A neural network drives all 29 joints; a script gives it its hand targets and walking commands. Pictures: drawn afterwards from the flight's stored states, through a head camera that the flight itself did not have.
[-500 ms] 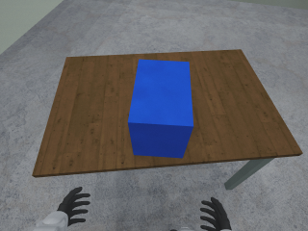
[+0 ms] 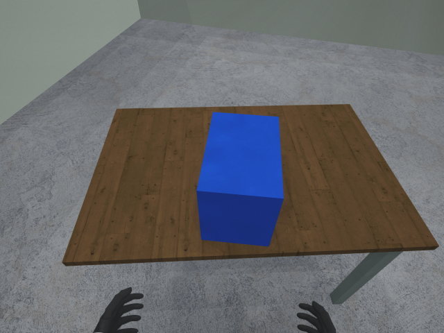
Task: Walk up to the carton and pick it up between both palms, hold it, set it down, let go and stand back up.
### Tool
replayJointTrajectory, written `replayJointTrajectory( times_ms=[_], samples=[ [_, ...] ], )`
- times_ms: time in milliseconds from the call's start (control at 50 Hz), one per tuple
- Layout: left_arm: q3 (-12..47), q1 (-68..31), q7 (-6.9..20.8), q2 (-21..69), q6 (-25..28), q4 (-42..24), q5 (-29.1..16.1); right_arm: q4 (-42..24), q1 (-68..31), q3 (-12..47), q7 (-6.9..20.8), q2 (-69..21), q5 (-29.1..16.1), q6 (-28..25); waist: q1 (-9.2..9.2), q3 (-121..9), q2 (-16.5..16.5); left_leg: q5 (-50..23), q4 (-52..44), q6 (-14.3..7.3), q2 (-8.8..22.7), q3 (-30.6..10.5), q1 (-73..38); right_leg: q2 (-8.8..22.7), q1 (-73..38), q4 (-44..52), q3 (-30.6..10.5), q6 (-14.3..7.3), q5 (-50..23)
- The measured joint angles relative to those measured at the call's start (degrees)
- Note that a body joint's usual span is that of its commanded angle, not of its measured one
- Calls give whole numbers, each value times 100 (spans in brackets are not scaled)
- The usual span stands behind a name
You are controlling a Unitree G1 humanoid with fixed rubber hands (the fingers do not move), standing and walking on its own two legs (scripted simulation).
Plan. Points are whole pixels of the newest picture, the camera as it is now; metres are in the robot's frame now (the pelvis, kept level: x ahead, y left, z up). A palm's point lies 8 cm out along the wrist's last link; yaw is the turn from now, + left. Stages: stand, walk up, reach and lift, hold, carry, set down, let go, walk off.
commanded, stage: reach and lift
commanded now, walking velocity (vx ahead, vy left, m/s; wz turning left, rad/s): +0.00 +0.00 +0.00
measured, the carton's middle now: (240, 177) +0.51 -0.03 -0.06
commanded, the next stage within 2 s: none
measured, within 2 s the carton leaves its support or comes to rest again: neither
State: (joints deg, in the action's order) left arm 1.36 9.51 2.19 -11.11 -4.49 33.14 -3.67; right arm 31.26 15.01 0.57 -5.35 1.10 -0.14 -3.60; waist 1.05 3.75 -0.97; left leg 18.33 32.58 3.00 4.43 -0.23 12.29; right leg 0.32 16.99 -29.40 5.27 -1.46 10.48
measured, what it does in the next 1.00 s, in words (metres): stands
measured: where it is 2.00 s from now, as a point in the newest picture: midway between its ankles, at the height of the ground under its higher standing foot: outside the picture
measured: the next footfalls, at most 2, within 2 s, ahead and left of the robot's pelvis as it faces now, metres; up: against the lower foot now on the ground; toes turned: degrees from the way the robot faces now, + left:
none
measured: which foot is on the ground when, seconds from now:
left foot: down 0.00-1.00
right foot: down 0.00-1.00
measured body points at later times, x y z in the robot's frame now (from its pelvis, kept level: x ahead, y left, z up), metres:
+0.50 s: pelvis +0.02 +0.02 +0.01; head +0.03 +0.02 +0.46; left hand +0.22 +0.20 -0.07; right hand +0.19 -0.19 -0.07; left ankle -0.01 +0.15 -0.73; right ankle +0.06 -0.11 -0.73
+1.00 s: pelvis +0.02 +0.02 +0.00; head +0.03 +0.02 +0.45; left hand +0.26 +0.19 -0.05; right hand +0.24 -0.20 -0.06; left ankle -0.01 +0.15 -0.73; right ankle +0.06 -0.11 -0.73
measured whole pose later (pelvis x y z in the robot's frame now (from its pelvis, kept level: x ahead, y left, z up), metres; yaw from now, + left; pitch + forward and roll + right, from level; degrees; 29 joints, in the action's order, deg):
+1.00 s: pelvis +0.02 +0.02 +0.00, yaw +1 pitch -1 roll -1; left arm 8.1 1.2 -4.1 -7.8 28.9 44.5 -7.3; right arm 52.8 -0.5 -3.9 0.0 6.5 -7.1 -33.6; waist 2.3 2.0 -1.2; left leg 21.4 35.8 1.7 2.8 -0.9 13.9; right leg 1.0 18.2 -32.3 3.5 0.4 13.5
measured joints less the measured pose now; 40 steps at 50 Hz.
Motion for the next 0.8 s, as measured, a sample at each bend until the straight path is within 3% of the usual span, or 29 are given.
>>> replayJointTrajectory(
  times_ms=[240, 800],
  samples=[
    [167, -51, -202, 155, 555, 81, -12, 426, -216, -148, 194, 193, -128, -698, -27, -25, 139, -108, -433, -21, -49, 108, -402, 7, -311, 291, -137, 54, -50],
    [667, -327, -564, 303, 2803, 783, -216, 1910, -1020, -460, 563, 549, -545, -2688, 38, -83, -8, 234, 29, -154, -135, 19, -214, 57, -253, 42, -189, 210, 190]
  ],
)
